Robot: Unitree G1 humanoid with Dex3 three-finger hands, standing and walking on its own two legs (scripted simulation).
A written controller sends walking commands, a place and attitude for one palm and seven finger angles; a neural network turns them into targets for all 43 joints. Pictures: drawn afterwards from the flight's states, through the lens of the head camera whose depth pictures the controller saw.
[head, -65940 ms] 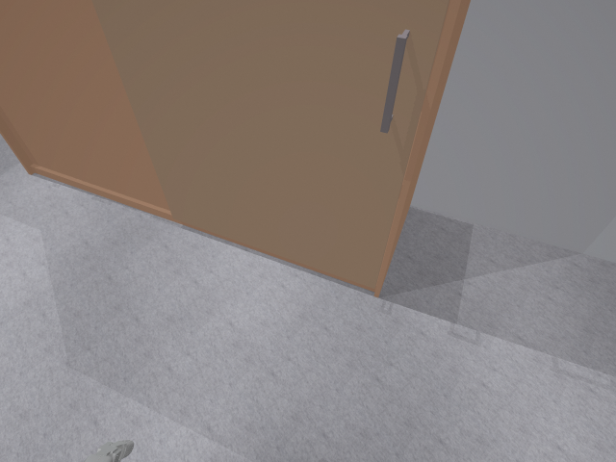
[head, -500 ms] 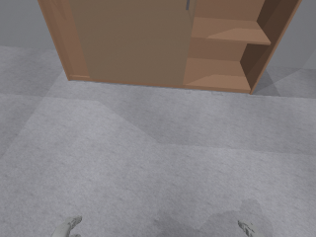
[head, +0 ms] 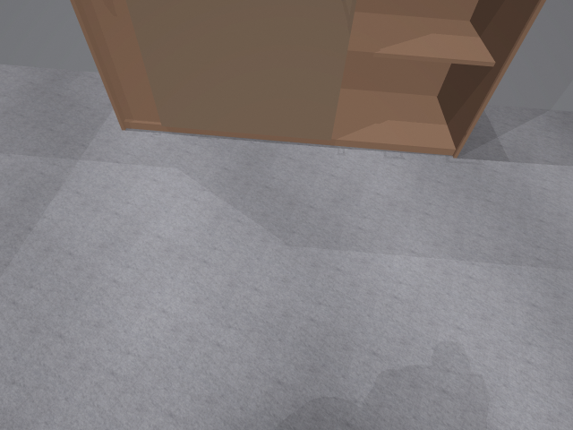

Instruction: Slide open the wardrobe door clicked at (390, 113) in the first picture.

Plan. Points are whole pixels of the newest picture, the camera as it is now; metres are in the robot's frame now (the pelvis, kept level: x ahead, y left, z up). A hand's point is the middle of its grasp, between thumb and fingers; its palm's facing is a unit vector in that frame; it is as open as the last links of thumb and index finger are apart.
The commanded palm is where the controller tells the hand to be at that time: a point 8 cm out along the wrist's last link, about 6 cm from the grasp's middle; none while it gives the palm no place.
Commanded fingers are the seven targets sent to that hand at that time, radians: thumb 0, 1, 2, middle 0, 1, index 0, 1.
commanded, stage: let the arm hang, fingers relaxed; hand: right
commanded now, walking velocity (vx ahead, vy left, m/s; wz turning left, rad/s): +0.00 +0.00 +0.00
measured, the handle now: out of the picture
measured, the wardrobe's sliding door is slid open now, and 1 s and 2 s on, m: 0.68 0.68 0.68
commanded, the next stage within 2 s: look to check the result in 0.38 s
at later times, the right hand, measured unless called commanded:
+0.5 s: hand out of the picture +0.07 -0.19 -0.17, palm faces -0.04 +0.98 -0.22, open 7.3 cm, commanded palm none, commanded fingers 0.00 -0.90 -0.90 0.20 0.30 0.20 0.30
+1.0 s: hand out of the picture +0.08 -0.19 -0.17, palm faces -0.05 +0.98 -0.21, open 7.4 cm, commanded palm none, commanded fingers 0.00 -0.90 -0.90 0.20 0.30 0.20 0.30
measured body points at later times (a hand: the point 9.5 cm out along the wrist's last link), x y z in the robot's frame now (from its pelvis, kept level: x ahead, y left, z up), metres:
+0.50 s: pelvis +0.03 -0.01 +0.00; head +0.05 -0.01 +0.45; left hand +0.05 +0.22 -0.16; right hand +0.07 -0.24 -0.16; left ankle +0.04 +0.13 -0.74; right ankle +0.01 -0.09 -0.74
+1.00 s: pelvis +0.04 -0.01 +0.00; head +0.06 -0.01 +0.45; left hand +0.05 +0.22 -0.16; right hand +0.08 -0.24 -0.16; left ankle +0.04 +0.13 -0.74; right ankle +0.01 -0.09 -0.74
